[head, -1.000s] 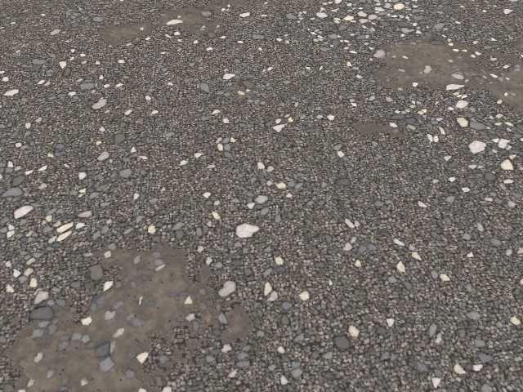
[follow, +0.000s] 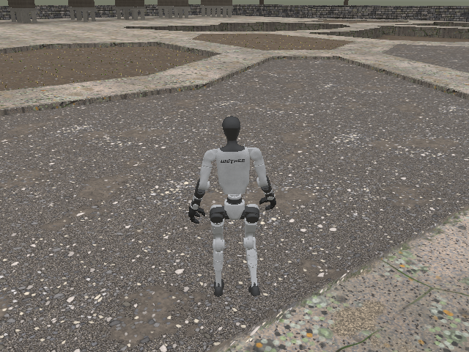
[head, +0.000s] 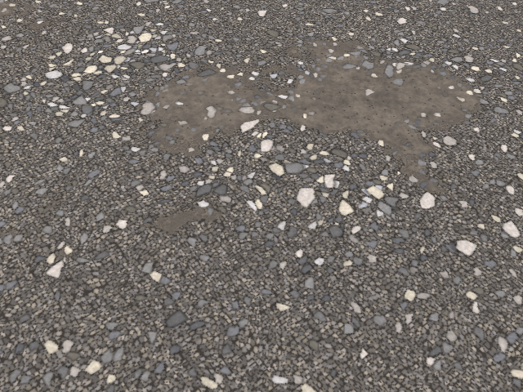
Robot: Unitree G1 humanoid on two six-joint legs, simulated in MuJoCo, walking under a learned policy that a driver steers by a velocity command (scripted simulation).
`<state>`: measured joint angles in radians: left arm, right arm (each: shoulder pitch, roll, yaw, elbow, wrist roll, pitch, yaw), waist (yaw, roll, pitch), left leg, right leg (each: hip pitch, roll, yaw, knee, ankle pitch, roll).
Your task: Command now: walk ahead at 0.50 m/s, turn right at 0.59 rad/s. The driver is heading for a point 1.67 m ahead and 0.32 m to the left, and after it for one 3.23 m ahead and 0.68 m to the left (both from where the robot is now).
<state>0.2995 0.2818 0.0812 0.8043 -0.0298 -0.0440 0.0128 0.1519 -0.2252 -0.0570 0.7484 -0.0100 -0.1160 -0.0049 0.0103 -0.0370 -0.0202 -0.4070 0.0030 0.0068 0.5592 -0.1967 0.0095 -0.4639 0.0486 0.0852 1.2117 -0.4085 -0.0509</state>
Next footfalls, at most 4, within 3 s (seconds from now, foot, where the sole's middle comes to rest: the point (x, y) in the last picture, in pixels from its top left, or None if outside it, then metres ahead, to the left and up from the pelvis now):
0.36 right None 0.31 -0.16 -0.77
0.86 left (207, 371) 0.55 0.14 -0.77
1.40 right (239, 256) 0.90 0.08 -0.77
1.92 left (164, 196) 1.13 0.33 -0.77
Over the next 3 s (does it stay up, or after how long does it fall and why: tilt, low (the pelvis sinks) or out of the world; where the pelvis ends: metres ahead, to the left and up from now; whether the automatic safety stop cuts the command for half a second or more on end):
stays up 1.52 0.23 -0.01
